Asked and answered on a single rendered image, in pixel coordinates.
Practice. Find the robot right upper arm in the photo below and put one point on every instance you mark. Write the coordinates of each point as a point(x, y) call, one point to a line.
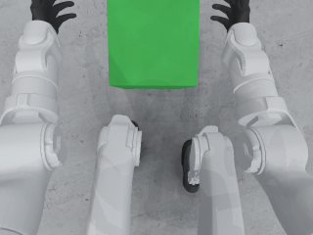
point(276, 155)

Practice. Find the robot left upper arm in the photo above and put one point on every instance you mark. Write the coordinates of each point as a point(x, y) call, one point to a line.
point(29, 153)

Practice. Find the right robot hand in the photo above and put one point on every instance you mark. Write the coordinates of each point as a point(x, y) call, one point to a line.
point(238, 13)

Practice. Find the carton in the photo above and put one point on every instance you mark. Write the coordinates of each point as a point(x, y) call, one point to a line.
point(153, 44)

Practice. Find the right robot forearm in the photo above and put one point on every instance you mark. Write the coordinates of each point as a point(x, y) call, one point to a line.
point(253, 84)

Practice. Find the left robot forearm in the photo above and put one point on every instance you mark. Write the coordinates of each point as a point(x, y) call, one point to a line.
point(35, 82)

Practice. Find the left robot hand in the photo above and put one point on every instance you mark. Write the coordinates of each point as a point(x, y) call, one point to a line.
point(43, 10)

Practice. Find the right robot shin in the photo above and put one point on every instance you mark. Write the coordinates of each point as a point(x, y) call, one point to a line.
point(193, 176)

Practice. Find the robot left thigh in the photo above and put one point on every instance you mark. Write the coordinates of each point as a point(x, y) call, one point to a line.
point(109, 211)

